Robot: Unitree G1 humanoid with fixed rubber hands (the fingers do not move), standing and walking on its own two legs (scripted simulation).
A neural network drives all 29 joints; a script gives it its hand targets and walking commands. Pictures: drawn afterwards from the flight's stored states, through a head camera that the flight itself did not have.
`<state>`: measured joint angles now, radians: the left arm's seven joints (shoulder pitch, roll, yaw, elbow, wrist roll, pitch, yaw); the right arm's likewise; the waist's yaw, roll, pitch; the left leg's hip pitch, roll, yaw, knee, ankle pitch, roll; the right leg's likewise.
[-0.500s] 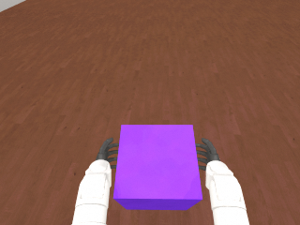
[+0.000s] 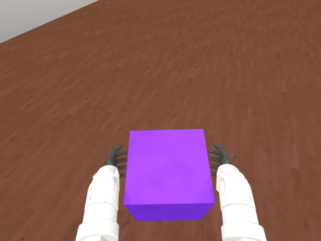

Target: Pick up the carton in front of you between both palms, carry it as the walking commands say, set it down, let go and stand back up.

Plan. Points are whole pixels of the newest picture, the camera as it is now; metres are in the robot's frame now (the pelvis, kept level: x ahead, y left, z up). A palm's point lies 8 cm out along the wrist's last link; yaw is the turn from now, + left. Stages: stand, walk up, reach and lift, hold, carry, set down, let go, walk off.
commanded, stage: set down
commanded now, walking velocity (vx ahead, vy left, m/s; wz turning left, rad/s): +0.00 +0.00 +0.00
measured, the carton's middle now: (167, 178) +0.34 +0.00 -0.07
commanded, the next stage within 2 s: none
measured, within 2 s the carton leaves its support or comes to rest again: neither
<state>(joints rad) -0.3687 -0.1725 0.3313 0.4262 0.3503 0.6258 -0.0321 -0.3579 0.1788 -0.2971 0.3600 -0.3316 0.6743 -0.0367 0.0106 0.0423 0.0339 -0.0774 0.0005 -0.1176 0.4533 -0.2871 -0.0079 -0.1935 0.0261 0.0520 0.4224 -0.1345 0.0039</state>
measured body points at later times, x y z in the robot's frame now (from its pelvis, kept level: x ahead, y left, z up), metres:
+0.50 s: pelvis -0.04 +0.00 -0.09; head +0.18 -0.03 +0.30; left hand +0.38 +0.13 -0.16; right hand +0.36 -0.17 -0.17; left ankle -0.01 +0.15 -0.74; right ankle +0.07 -0.12 -0.74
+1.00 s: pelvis -0.05 +0.01 -0.20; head +0.22 -0.02 +0.15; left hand +0.43 +0.10 -0.30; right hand +0.41 -0.20 -0.30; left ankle -0.01 +0.15 -0.74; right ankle +0.07 -0.12 -0.74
